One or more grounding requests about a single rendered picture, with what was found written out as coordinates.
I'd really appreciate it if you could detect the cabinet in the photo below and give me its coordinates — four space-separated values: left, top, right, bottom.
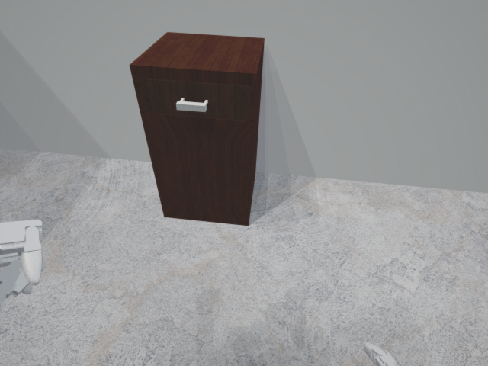
130 32 265 226

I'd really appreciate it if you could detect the robot left hand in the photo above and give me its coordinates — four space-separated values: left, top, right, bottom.
0 220 46 305

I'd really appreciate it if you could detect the handle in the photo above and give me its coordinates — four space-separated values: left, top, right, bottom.
176 98 208 112

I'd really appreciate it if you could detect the drawer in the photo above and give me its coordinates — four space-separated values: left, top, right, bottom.
139 78 251 120

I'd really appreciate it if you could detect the robot right hand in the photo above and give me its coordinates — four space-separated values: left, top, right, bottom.
364 342 397 366

